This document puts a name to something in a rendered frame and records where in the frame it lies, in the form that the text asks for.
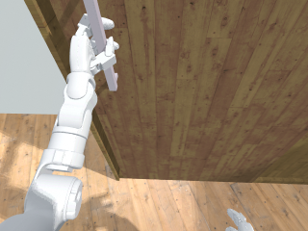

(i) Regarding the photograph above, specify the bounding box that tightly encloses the robot left upper arm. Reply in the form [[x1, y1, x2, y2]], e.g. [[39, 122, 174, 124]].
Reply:
[[0, 173, 83, 231]]

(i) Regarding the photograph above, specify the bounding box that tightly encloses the handle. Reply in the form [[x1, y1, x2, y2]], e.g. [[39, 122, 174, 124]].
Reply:
[[83, 0, 118, 91]]

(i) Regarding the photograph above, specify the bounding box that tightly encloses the right robot hand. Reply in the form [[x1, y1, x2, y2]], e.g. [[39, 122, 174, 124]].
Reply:
[[225, 208, 254, 231]]

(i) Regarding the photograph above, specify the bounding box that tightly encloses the wardrobe door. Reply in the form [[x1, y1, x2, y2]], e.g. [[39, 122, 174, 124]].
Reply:
[[49, 0, 308, 183], [259, 133, 308, 179]]

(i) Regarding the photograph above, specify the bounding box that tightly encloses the left robot hand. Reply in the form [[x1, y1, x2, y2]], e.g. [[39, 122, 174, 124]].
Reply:
[[69, 13, 119, 78]]

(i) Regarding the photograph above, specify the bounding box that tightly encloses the robot left forearm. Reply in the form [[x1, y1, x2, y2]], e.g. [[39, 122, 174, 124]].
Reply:
[[24, 71, 98, 213]]

